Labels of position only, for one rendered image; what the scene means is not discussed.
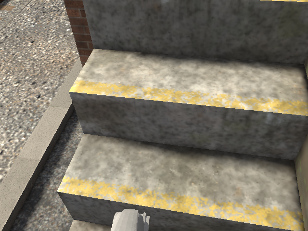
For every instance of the robot left thigh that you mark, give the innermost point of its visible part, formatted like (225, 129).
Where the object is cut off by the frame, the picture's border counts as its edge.
(130, 220)

